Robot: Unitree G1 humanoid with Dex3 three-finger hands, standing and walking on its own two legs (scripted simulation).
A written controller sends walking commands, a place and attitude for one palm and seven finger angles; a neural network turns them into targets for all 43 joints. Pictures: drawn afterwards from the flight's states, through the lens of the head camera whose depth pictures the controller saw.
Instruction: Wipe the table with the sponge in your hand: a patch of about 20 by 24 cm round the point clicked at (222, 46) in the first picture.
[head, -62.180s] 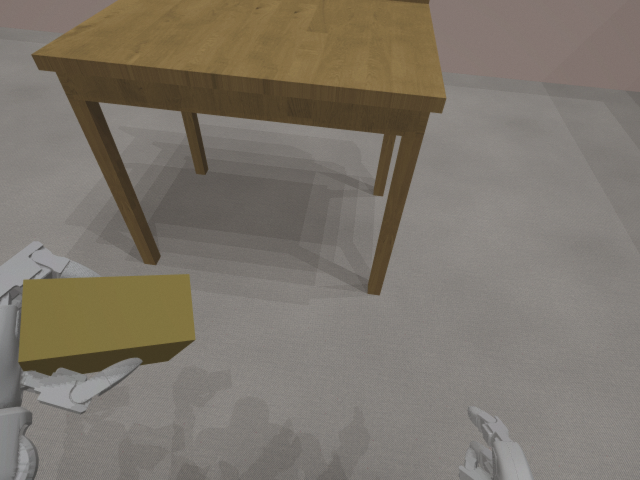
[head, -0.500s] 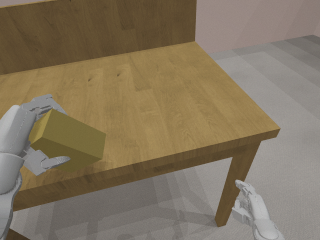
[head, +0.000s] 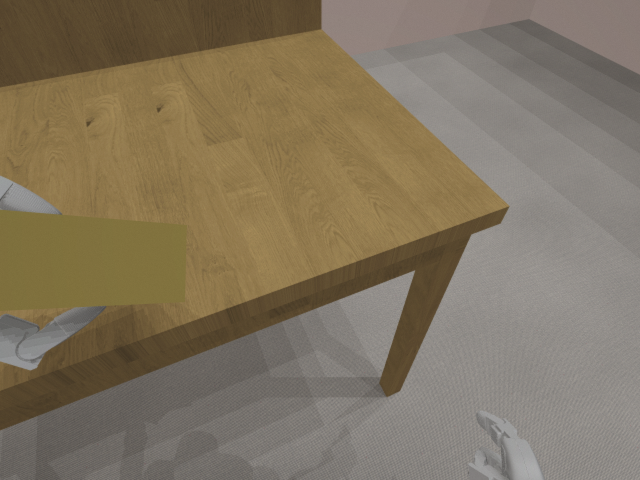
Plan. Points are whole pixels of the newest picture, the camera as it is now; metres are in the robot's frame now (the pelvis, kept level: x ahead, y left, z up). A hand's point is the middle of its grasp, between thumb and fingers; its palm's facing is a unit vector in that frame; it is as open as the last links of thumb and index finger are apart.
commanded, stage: step back with the hand held close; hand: left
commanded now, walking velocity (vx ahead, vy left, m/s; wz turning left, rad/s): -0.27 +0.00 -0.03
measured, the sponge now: (111, 265) +0.26 +0.18 +0.22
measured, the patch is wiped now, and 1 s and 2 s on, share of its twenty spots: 1.00 1.00 1.00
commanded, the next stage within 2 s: stop stepping back and stand still in 0.76 s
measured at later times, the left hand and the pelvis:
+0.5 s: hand out of the picture +0.13 +0.20 +0.24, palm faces +0.33 -0.85 -0.40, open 10.1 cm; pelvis -0.10 +0.00 +0.00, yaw +2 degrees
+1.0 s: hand out of the picture -0.04 +0.19 +0.25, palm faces +0.28 -0.83 -0.49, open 10.1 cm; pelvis -0.26 +0.00 +0.00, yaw -1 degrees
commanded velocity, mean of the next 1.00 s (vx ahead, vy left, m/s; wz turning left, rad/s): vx -0.25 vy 0.01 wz -0.05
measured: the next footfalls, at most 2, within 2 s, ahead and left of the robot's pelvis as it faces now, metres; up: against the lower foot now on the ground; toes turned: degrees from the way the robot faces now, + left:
right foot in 0.26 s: +0.03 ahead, -0.11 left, +0.00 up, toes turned +2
left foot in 0.52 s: -0.07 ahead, +0.16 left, +0.00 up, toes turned +3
